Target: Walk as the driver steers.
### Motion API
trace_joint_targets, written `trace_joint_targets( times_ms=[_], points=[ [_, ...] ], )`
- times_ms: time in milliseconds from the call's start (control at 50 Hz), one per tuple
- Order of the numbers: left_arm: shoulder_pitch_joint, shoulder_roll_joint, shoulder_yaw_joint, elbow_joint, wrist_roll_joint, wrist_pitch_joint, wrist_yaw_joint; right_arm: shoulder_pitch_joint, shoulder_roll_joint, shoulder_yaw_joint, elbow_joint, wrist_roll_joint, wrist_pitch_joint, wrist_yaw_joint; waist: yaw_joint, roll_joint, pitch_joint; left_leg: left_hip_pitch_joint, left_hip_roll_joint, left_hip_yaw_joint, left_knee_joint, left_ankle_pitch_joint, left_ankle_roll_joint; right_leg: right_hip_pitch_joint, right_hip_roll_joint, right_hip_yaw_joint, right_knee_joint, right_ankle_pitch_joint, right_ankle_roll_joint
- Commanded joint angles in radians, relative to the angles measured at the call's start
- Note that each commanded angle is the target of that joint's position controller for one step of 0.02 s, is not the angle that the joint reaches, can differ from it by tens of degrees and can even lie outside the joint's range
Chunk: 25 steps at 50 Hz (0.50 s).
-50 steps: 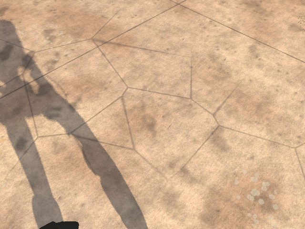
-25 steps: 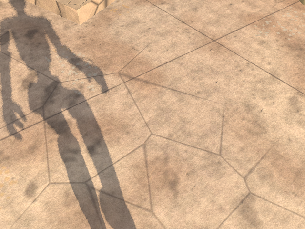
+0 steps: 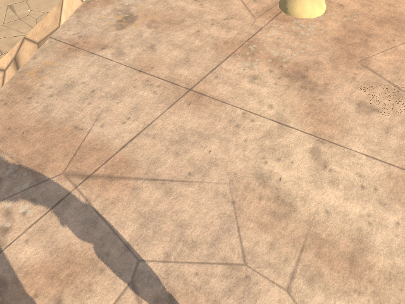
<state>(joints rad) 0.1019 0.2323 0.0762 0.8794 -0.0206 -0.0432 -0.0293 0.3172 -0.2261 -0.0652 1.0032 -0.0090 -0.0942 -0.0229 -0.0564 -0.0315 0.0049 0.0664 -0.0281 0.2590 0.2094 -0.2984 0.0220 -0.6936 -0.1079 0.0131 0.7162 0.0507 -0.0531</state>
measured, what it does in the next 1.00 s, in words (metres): walks ahead, turning left: right foot, then left foot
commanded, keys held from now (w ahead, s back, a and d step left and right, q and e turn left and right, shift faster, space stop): w+e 0.02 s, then w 0.18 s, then w+q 0.76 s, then w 0.04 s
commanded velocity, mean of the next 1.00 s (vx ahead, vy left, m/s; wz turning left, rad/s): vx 0.50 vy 0.00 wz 0.21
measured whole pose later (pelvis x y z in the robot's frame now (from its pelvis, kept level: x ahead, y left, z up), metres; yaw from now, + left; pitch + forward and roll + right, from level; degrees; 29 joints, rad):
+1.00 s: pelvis +0.57 +0.02 +0.01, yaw +17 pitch +3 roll +0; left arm 0.04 0.28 0.07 0.76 0.01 -0.10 0.01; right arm 0.29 -0.26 -0.07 0.80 0.02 -0.06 0.00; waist -0.05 -0.03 0.02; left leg -0.18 -0.12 -0.10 0.34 -0.20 0.10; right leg -0.67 -0.10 0.10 0.74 -0.06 0.05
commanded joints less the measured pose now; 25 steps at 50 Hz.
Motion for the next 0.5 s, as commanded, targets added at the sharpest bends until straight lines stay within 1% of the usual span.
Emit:
trace_joint_targets(
  times_ms=[20, 40, 60, 80, 100, 120, 140, 160, 180, 200, 220, 240, 260, 280, 300, 340, 380, 420, 460, 500],
  points=[
    [-0.156, 0.029, -0.005, -0.124, -0.003, -0.013, -0.025, 0.04, -0.174, -0.038, -0.034, 0.012, 0.015, -0.008, -0.016, 0.067, 0.107, 0.052, 0.328, -0.055, -0.005, 0.55, 0.116, -0.086, 0.016, -0.061, -0.058, -0.078, -0.021],
    [-0.154, 0.034, -0.003, -0.135, -0.003, -0.013, -0.03, 0.036, -0.181, -0.04, -0.036, 0.016, 0.02, -0.008, -0.002, 0.077, 0.095, 0.057, 0.332, -0.043, 0.035, 0.677, 0.111, -0.033, 0.039, -0.085, -0.075, -0.129, -0.037],
    [-0.135, 0.047, 0.003, -0.141, -0.002, -0.012, -0.033, 0.031, -0.195, -0.043, -0.038, 0.02, 0.025, -0.009, 0.021, 0.101, 0.069, 0.063, 0.336, -0.036, 0.09, 0.848, 0.107, 0.037, 0.073, -0.113, -0.078, -0.181, -0.055],
    [-0.085, 0.07, 0.014, -0.137, -0.003, -0.011, -0.035, 0.021, -0.21, -0.046, -0.039, 0.023, 0.029, -0.011, 0.059, 0.13, 0.03, 0.068, 0.339, -0.033, 0.173, 1.011, 0.101, 0.127, 0.11, -0.135, -0.076, -0.234, -0.075],
    [0.031, 0.111, 0.036, -0.113, -0.005, -0.011, -0.033, 0.005, -0.221, -0.047, -0.041, 0.024, 0.035, -0.011, 0.128, 0.144, -0.033, 0.052, 0.326, -0.027, 0.317, 1.092, 0.088, 0.277, 0.147, -0.143, -0.107, -0.241, -0.102],
    [0.194, 0.168, 0.067, -0.066, -0.005, -0.01, -0.021, -0.014, -0.216, -0.042, -0.044, 0.028, 0.035, -0.009, 0.215, 0.123, -0.115, -0.055, 0.286, -0.007, 0.524, 1.008, 0.057, 0.536, 0.17, -0.121, -0.195, -0.145, -0.139],
    [0.341, 0.267, 0.094, -0.025, 0.0, -0.004, 0.004, 0.002, -0.169, -0.026, -0.067, 0.004, 0.024, -0.004, 0.237, -0.04, -0.226, -0.349, 0.225, -0.006, 0.861, 0.514, 0.02, 0.862, -0.028, 0.166, -0.166, -0.082, -0.2],
    [0.311, 0.305, 0.088, -0.033, 0.004, -0.011, 0.003, 0.107, -0.049, 0.011, -0.081, 0.02, -0.011, 0.018, 0.122, -0.216, -0.353, -0.694, 0.011, -0.161, 1.198, -0.269, -0.024, 1.103, -0.272, 0.733, -0.34, -0.198, -0.394],
    [0.32, 0.219, 0.061, -0.038, 0.012, -0.016, -0.001, -0.018, -0.143, -0.012, -0.096, 0.062, -0.047, 0.031, 0.182, -0.071, -0.347, -0.782, 0.051, -0.335, 1.249, -0.253, 0.0, 1.077, -0.262, 0.704, -0.414, -0.197, -0.34],
    [0.256, 0.177, 0.049, -0.044, 0.014, -0.025, 0.0, -0.106, -0.154, -0.016, -0.126, 0.084, -0.057, 0.033, 0.172, -0.063, -0.219, -0.83, 0.095, -0.322, 1.218, -0.184, 0.022, 0.958, -0.224, 0.521, -0.408, -0.131, -0.293],
    [0.167, 0.141, 0.036, -0.057, 0.011, -0.034, -0.003, -0.115, -0.141, -0.016, -0.115, 0.071, -0.053, 0.024, 0.121, 0.028, -0.129, -0.79, 0.152, -0.318, 1.126, -0.105, 0.026, 0.791, -0.186, 0.377, -0.418, -0.027, -0.251],
    [0.108, 0.092, 0.023, -0.064, 0.018, -0.042, -0.003, -0.112, -0.15, -0.027, -0.098, 0.05, -0.039, 0.017, 0.089, 0.034, -0.088, -0.736, 0.182, -0.321, 1.057, -0.062, 0.024, 0.678, -0.149, 0.279, -0.44, 0.016, -0.224],
    [0.088, 0.077, 0.018, -0.064, 0.028, -0.05, -0.002, -0.071, -0.14, -0.03, -0.083, 0.047, -0.019, 0.018, 0.059, 0.01, -0.075, -0.67, 0.203, -0.332, 1.027, -0.026, 0.023, 0.603, -0.133, 0.226, -0.472, 0.018, -0.209],
    [0.09, 0.08, 0.02, -0.056, 0.029, -0.057, -0.001, -0.044, -0.123, -0.03, -0.074, 0.045, -0.001, 0.017, 0.043, -0.001, -0.067, -0.642, 0.21, -0.335, 0.998, -0.005, 0.018, 0.564, -0.125, 0.198, -0.502, 0.014, -0.205],
    [0.097, 0.094, 0.022, -0.044, 0.028, -0.065, 0.002, -0.037, -0.108, -0.028, -0.071, 0.044, 0.014, 0.015, 0.033, -0.003, -0.048, -0.644, 0.213, -0.332, 0.971, 0.013, 0.011, 0.534, -0.122, 0.161, -0.527, 0.033, -0.203],
    [0.125, 0.121, 0.029, -0.026, 0.034, -0.074, 0.014, -0.079, -0.1, -0.026, -0.084, 0.039, 0.029, 0.011, 0.039, 0.0, -0.008, -0.711, 0.21, -0.343, 0.904, 0.093, -0.004, 0.522, -0.118, 0.094, -0.562, 0.068, -0.194],
    [0.15, 0.125, 0.029, -0.013, 0.039, -0.073, 0.027, -0.127, -0.102, -0.028, -0.1, 0.035, 0.03, 0.012, 0.056, -0.006, 0.017, -0.781, 0.192, -0.364, 0.805, 0.201, -0.013, 0.55, -0.107, 0.035, -0.577, 0.075, -0.172],
    [0.148, 0.125, 0.026, -0.012, 0.038, -0.073, 0.034, -0.165, -0.098, -0.027, -0.113, 0.033, 0.024, 0.019, 0.067, -0.015, 0.026, -0.784, 0.17, -0.358, 0.68, 0.328, -0.01, 0.567, -0.087, -0.032, -0.587, 0.065, -0.142],
    [0.151, 0.131, 0.024, -0.009, 0.035, -0.074, 0.039, -0.22, -0.083, -0.018, -0.131, 0.03, 0.018, 0.03, 0.087, -0.018, 0.042, -0.761, 0.151, -0.316, 0.563, 0.42, -0.003, 0.58, -0.078, -0.086, -0.602, 0.051, -0.117],
    [0.184, 0.137, 0.025, 0.008, 0.03, -0.072, 0.045, -0.28, -0.065, -0.007, -0.156, 0.029, 0.016, 0.041, 0.114, -0.013, 0.066, -0.768, 0.14, -0.283, 0.484, 0.447, 0.007, 0.629, -0.094, -0.116, -0.605, 0.059, -0.107]
  ],
)
Next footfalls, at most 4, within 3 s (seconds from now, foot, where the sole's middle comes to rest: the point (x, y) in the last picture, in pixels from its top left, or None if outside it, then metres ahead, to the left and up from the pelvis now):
0.12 right None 0.25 -0.13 -0.77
0.68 left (176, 284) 0.57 0.09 -0.77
1.18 right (207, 200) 0.89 -0.03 -0.77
1.68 left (125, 171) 1.06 0.29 -0.77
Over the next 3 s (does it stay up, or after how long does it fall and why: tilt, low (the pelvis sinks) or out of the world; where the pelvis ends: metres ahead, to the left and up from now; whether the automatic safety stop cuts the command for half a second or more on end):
stays up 1.49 0.14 -0.01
